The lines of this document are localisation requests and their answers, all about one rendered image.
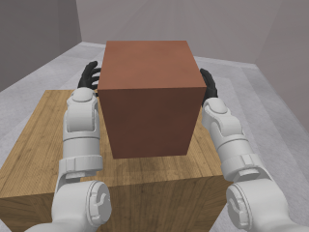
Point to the left robot forearm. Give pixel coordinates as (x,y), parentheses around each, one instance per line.
(81,135)

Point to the pedestal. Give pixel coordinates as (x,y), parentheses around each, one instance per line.
(155,194)

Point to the robot right hand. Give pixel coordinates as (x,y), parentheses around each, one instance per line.
(211,91)

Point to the right robot forearm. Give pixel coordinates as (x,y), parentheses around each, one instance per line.
(238,161)

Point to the right robot upper arm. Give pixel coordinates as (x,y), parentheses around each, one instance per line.
(259,206)

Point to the carton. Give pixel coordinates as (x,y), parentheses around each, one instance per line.
(150,94)

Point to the left robot upper arm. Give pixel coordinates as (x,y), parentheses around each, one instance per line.
(78,207)

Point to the robot left hand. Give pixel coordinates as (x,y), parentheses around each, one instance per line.
(87,77)

